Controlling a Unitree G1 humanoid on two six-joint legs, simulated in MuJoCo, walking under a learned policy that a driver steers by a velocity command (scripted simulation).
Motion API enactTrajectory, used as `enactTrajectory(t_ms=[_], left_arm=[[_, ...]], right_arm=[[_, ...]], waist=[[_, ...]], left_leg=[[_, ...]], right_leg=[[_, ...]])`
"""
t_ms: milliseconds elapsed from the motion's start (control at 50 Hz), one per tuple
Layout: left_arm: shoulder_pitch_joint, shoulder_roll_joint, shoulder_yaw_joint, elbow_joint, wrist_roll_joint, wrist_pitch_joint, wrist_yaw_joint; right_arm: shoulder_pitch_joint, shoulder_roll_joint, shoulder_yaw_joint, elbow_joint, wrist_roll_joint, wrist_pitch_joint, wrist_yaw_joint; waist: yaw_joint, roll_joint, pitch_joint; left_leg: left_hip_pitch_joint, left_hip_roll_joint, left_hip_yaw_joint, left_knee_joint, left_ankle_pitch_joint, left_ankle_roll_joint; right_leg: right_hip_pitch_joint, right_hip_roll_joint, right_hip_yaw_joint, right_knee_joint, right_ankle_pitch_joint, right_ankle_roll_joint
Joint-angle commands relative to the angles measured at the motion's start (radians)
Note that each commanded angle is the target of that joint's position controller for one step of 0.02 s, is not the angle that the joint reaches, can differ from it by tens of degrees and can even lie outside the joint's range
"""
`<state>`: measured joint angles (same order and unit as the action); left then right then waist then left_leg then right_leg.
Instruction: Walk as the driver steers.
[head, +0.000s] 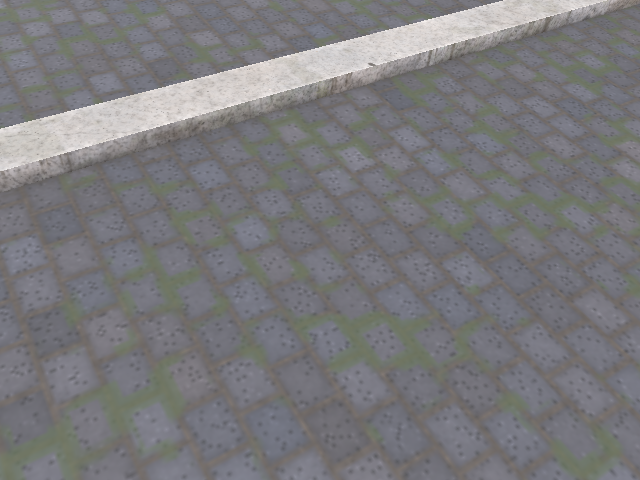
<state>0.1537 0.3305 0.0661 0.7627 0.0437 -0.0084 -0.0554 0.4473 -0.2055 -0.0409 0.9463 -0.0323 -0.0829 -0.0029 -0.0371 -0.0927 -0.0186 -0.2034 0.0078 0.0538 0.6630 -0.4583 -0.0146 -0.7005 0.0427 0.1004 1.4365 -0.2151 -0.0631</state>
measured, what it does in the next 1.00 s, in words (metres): walks ahead, turning left: right foot, then left foot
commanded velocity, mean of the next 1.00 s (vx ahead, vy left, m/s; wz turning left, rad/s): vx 0.64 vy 0.00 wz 0.30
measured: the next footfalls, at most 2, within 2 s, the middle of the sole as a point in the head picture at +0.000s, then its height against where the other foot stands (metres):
right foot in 0.20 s outside the picture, level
left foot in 0.60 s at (204, 399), level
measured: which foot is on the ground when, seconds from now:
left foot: down 0.00-0.20, up 0.22-0.58, down 0.60-1.00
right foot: up 0.00-0.18, down 0.20-0.60, up 0.62-1.00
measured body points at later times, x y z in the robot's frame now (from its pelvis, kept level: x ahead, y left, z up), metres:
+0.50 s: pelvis +0.43 +0.05 +0.01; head +0.46 +0.06 +0.46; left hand +0.33 +0.31 -0.12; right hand +0.68 -0.16 -0.08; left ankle +0.57 +0.21 -0.65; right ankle +0.30 -0.07 -0.72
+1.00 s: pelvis +0.67 +0.12 +0.02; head +0.69 +0.13 +0.47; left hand +0.68 +0.38 -0.11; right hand +0.81 -0.09 -0.12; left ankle +0.68 +0.19 -0.72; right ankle +0.78 +0.02 -0.70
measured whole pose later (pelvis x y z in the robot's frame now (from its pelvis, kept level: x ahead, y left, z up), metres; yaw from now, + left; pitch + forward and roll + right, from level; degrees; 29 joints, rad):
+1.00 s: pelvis +0.67 +0.12 +0.02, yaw +21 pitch -1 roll +1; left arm 0.18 0.21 0.00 0.89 0.02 0.02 0.03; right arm 0.26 -0.21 -0.01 0.91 -0.02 -0.03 0.01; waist -0.02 -0.03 0.05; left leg -0.23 -0.11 0.05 0.40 -0.15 0.10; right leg -0.40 -0.05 0.01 0.66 -0.22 0.00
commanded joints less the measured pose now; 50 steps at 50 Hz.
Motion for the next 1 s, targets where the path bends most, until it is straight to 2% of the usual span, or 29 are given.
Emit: enactTrajectory(t_ms=[20, 80, 120, 160, 180, 200, 220, 240, 260, 280, 320, 380, 400, 460, 500, 520, 560, 580, 600, 620, 640, 660, 680, 700, 720, 760, 840, 960, 1000], left_arm=[[-0.111, -0.01, -0.024, -0.101, 0.012, -0.031, -0.011], [-0.326, -0.042, -0.056, -0.158, 0.01, -0.051, -0.027], [-0.322, -0.067, -0.07, -0.144, -0.011, -0.055, -0.018], [-0.07, 0.014, -0.04, -0.07, -0.012, -0.06, 0.013], [0.147, 0.054, -0.02, 0.001, -0.012, -0.064, 0.027], [0.307, 0.126, 0.006, 0.039, 0.009, -0.074, 0.049], [0.326, 0.173, 0.014, 0.032, 0.049, -0.083, 0.058], [0.291, 0.151, 0.02, 0.03, 0.025, -0.074, 0.063], [0.193, 0.067, 0.006, 0.042, 0.012, -0.073, 0.065], [0.135, 0.019, 0.0, 0.044, 0.006, -0.08, 0.062], [0.108, -0.032, -0.008, 0.058, -0.003, -0.098, 0.063], [0.146, -0.056, -0.016, 0.112, -0.039, -0.123, 0.06], [0.151, -0.06, -0.017, 0.121, -0.038, -0.127, 0.059], [0.106, -0.062, -0.026, 0.124, -0.024, -0.139, 0.06], [0.135, -0.016, -0.024, 0.137, -0.04, -0.153, 0.066], [0.149, 0.031, -0.018, 0.141, -0.049, -0.157, 0.072], [0.126, 0.119, 0.001, 0.126, -0.054, -0.139, 0.08], [0.11, 0.126, 0.0, 0.121, -0.057, -0.124, 0.085], [0.13, 0.111, -0.001, 0.129, -0.065, -0.112, 0.084], [0.319, -0.034, -0.025, 0.117, -0.058, -0.098, 0.08], [0.409, 0.007, -0.031, 0.114, -0.099, -0.087, 0.087], [0.302, 0.045, -0.027, 0.099, -0.081, -0.08, 0.091], [0.253, 0.041, -0.029, 0.084, -0.055, -0.074, 0.084], [0.2, 0.017, -0.036, 0.075, -0.029, -0.064, 0.079], [0.211, 0.011, -0.036, 0.088, -0.012, -0.04, 0.076], [0.243, -0.025, -0.04, 0.097, -0.011, 0.002, 0.075], [0.212, -0.057, -0.045, 0.098, -0.029, 0.011, 0.078], [0.099, -0.043, -0.044, 0.1, -0.03, 0.023, 0.089], [0.115, -0.059, -0.048, 0.115, -0.024, 0.017, 0.094]], right_arm=[[-0.017, -0.128, -0.025, -0.038, 0.014, -0.021, 0.006], [0.053, -0.12, -0.026, -0.012, 0.032, -0.014, 0.006], [0.104, -0.159, -0.031, 0.006, 0.03, -0.013, 0.012], [0.103, -0.218, -0.039, 0.012, 0.022, -0.015, 0.018], [0.05, -0.251, -0.048, 0.0, 0.034, -0.011, 0.015], [0.013, -0.195, -0.037, -0.032, 0.037, -0.015, 0.023], [0.084, -0.044, -0.013, -0.068, 0.042, -0.016, 0.024], [0.099, -0.112, -0.027, -0.084, 0.076, -0.004, 0.017], [-0.004, -0.142, -0.036, -0.092, 0.059, 0.006, 0.012], [-0.026, -0.113, -0.031, -0.094, 0.04, 0.011, 0.016], [-0.016, -0.092, -0.034, -0.08, 0.006, 0.042, 0.024], [-0.116, -0.056, -0.03, -0.136, 0.004, 0.077, 0.041], [-0.169, -0.052, -0.026, -0.161, 0.003, 0.081, 0.047], [-0.31, -0.036, -0.001, -0.243, 0.002, 0.062, 0.064], [-0.33, -0.032, 0.013, -0.239, -0.003, 0.041, 0.079], [-0.275, -0.044, 0.011, -0.216, -0.009, 0.037, 0.083], [-0.078, -0.129, -0.014, -0.144, -0.027, 0.037, 0.072], [0.07, -0.159, -0.026, -0.093, -0.037, 0.035, 0.059], [0.116, -0.207, -0.039, -0.07, -0.042, 0.032, 0.043], [0.043, -0.321, -0.061, -0.089, -0.04, 0.031, 0.031], [0.063, -0.337, -0.067, -0.129, 0.002, 0.028, 0.03], [-0.028, -0.296, -0.065, -0.163, 0.025, 0.041, 0.012], [-0.127, -0.228, -0.041, -0.161, 0.035, 0.048, 0.003], [-0.171, -0.172, -0.023, -0.154, 0.031, 0.047, -0.004], [-0.179, -0.15, -0.012, -0.153, 0.031, 0.041, -0.009], [-0.172, -0.147, -0.004, -0.132, 0.022, 0.025, -0.002], [-0.218, -0.136, 0.004, -0.117, 0.009, 0.011, 0.009], [-0.197, -0.122, 0.009, -0.082, 0.006, 0.044, 0.01], [-0.215, -0.116, 0.013, -0.077, 0.012, 0.057, 0.001]], waist=[[0.028, 0.238, 0.165], [-0.016, 0.173, 0.161], [-0.022, 0.178, 0.14], [0.109, 0.204, -0.017], [0.232, 0.214, -0.127], [0.295, 0.165, -0.232], [0.203, -0.044, -0.35], [0.197, -0.062, -0.359], [0.168, 0.021, -0.129], [0.135, 0.027, -0.009], [0.068, 0.05, 0.047], [0.029, 0.005, 0.097], [0.026, 0.006, 0.11], [-0.011, 0.026, 0.197], [-0.009, 0.089, 0.192], [-0.034, 0.069, 0.148], [-0.122, 0.026, 0.005], [-0.191, 0.026, -0.076], [-0.206, 0.055, -0.095], [-0.045, 0.382, -0.225], [-0.073, 0.289, -0.545], [-0.075, 0.145, -0.47], [-0.011, 0.104, -0.257], [0.02, 0.067, -0.125], [0.038, 0.044, -0.068], [0.072, 0.055, -0.06], [0.097, 0.124, -0.095], [0.041, 0.182, -0.053], [0.055, 0.171, -0.014]], left_leg=[[-0.034, 0.215, -0.31, -0.421, 0.39, 0.124], [-0.004, 0.154, -0.203, -0.531, 0.561, 0.174], [0.033, 0.158, -0.184, -0.534, 0.818, 0.187], [0.122, 0.163, -0.154, -0.269, 1.156, 0.185], [0.061, 0.153, -0.128, -0.033, 1.135, 0.175], [-0.123, 0.092, -0.109, 0.268, 0.827, 0.166], [-0.369, 0.014, -0.127, 0.608, -0.05, 0.163], [-0.507, -0.013, -0.154, 0.716, 0.022, 0.179], [-0.575, 0.045, -0.146, 0.684, 0.146, 0.18], [-0.572, 0.069, -0.139, 0.642, 0.182, 0.171], [-0.515, 0.103, -0.138, 0.622, 0.2, 0.148], [-0.582, 0.138, -0.102, 0.586, 0.221, 0.126], [-0.606, 0.138, -0.081, 0.573, 0.261, 0.119], [-0.485, 0.104, -0.017, 0.301, 0.436, 0.11], [-0.248, 0.015, 0.087, 0.047, 0.617, 0.11], [-0.128, -0.032, 0.102, 0.009, 0.641, 0.117], [0.082, -0.11, 0.083, -0.02, 0.56, 0.148], [0.224, -0.098, 0.025, -0.076, 0.616, 0.181], [0.289, -0.039, -0.024, -0.171, 0.76, 0.203], [0.568, 0.272, -0.3, 0.042, 1.685, 0.296], [0.766, 0.448, -0.564, 0.014, 1.79, 0.455], [0.6, 0.397, -0.527, -0.112, 1.478, 0.423], [0.373, 0.338, -0.457, -0.191, 1.237, 0.379], [0.226, 0.292, -0.406, -0.245, 1.114, 0.352], [0.091, 0.27, -0.35, -0.288, 1.132, 0.327], [-0.061, 0.239, -0.265, -0.347, 1.136, 0.31], [-0.074, 0.156, -0.119, -0.353, 1.162, 0.26], [-0.072, 0.162, -0.156, -0.378, 0.695, 0.226], [-0.105, 0.162, -0.186, -0.352, 0.514, 0.205]], right_leg=[[-0.153, -0.009, 0.064, -0.209, 0.072, 0.008], [0.043, -0.043, -0.176, -0.647, 0.141, -0.017], [0.253, 0.008, -0.218, -0.789, 0.156, -0.028], [0.544, 0.066, -0.195, -0.845, 0.064, -0.052], [0.772, 0.029, -0.153, -0.884, 0.094, -0.064], [1.003, -0.144, 0.015, -0.894, -0.087, -0.074], [1.196, -0.439, 0.404, -0.926, -0.359, -0.087], [1.14, -0.497, 0.687, -1.123, -0.496, -0.123], [0.983, -0.418, 0.507, -1.159, -0.438, -0.112], [0.853, -0.38, 0.366, -1.185, -0.255, -0.11], [0.716, -0.311, 0.169, -1.217, -0.061, -0.077], [0.688, -0.279, -0.027, -1.262, 0.175, -0.042], [0.675, -0.264, -0.095, -1.277, 0.252, -0.033], [0.499, -0.199, -0.277, -1.302, 0.554, -0.019], [0.43, -0.189, -0.321, -1.292, 0.702, -0.023], [0.445, -0.21, -0.315, -1.243, 0.84, -0.028], [0.541, -0.234, -0.304, -0.973, 1.065, -0.02], [0.545, -0.224, -0.303, -0.744, 0.992, -0.006], [0.517, -0.136, -0.321, -0.445, 0.633, 0.017], [0.257, 0.008, -0.286, 0.061, -0.441, 0.057], [0.121, 0.038, -0.001, 0.243, -0.428, 0.046], [0.118, -0.021, 0.004, 0.186, -0.291, 0.045], [0.113, -0.069, -0.038, 0.062, -0.228, 0.049], [0.106, -0.096, -0.04, -0.031, -0.226, 0.054], [0.189, -0.105, -0.044, -0.096, -0.207, 0.057], [0.324, -0.111, -0.059, -0.222, -0.199, 0.068], [0.378, -0.101, -0.086, -0.481, -0.068, 0.064], [0.445, -0.086, -0.101, -0.738, 0.0, 0.064], [0.512, -0.079, -0.11, -0.895, 0.017, 0.047]])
